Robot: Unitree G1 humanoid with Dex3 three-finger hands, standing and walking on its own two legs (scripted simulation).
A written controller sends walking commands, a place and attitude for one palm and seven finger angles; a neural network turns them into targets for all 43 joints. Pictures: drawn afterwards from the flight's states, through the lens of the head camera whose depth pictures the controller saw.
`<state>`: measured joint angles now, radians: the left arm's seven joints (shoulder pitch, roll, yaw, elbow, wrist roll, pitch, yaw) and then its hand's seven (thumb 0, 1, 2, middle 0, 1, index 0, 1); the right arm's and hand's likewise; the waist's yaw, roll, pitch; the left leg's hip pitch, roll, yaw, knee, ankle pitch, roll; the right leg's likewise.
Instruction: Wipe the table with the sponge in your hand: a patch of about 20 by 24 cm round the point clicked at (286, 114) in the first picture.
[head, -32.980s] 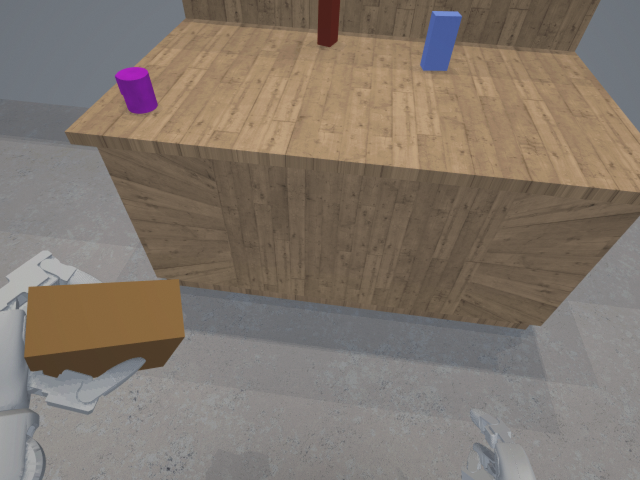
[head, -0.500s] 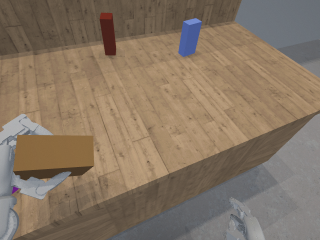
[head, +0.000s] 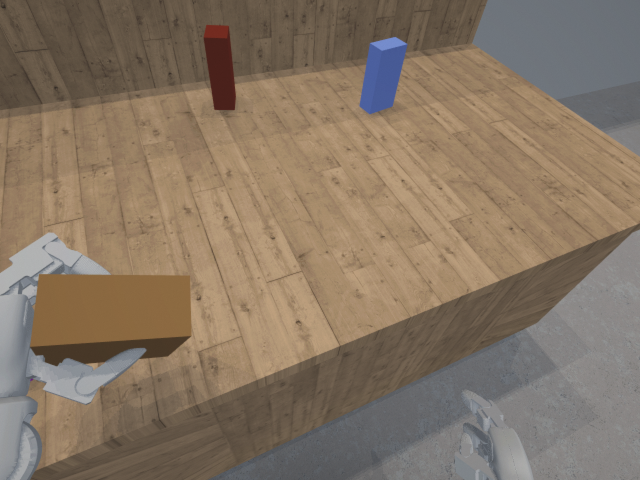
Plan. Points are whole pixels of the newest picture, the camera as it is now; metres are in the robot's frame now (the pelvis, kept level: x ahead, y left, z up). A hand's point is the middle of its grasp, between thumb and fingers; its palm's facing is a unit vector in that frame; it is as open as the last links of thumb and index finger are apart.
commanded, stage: look again from close up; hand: left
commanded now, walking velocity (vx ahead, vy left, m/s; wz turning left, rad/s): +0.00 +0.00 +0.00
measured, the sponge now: (136, 321) +0.23 +0.21 +0.13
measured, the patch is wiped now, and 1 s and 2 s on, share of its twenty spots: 0.00 0.00 0.00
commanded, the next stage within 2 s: shuffle to correct the standing spot in 0.12 s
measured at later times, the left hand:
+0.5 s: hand (108, 306) +0.22 +0.23 +0.16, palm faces +0.37 -0.85 -0.37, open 9.7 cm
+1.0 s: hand (195, 291) +0.25 +0.16 +0.16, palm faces +0.35 -0.87 -0.34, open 9.7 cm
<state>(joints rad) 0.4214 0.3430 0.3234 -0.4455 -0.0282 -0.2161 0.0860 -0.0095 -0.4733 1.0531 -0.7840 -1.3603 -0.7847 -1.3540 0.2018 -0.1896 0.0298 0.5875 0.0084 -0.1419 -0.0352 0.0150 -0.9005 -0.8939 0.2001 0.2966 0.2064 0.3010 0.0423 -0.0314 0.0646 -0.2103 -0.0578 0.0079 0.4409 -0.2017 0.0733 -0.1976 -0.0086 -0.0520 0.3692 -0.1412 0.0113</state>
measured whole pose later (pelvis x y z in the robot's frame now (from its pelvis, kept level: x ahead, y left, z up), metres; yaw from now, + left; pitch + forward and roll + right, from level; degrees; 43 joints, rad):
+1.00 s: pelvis +0.04 -0.09 -0.01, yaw +2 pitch +0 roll -1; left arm 0.47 0.39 0.36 -0.55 -0.10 -0.14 0.09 -0.01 -0.47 1.05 -0.78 -1.36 -0.78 -1.36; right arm 0.19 -0.20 0.00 0.58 0.02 -0.07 -0.04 0.01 -0.90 -0.89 0.20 0.30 0.21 0.30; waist -0.02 -0.03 0.03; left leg -0.26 0.05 -0.04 0.60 -0.33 -0.01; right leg -0.22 0.09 -0.13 0.49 -0.27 -0.12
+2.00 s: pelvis +0.03 -0.09 -0.01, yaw +2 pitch +0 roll -1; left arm 0.47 0.41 0.36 -0.54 -0.09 -0.13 0.09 -0.01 -0.47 1.05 -0.78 -1.36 -0.78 -1.36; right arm 0.20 -0.20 0.02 0.57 0.03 -0.07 -0.04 0.02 -0.90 -0.89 0.20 0.30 0.21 0.30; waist -0.01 -0.01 0.05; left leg -0.24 0.05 -0.04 0.52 -0.28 -0.04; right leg -0.20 0.09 -0.13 0.43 -0.23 -0.11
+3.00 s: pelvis +0.02 -0.09 -0.01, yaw +2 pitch -1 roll -1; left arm 0.48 0.39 0.34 -0.51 -0.10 -0.11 0.09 -0.01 -0.47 1.06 -0.78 -1.36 -0.78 -1.36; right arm 0.20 -0.20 0.02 0.57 0.03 -0.05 -0.04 0.01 -0.90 -0.89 0.20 0.30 0.20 0.30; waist -0.01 -0.01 0.02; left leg -0.24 0.06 -0.04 0.53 -0.27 -0.04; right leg -0.20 0.09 -0.14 0.44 -0.23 -0.12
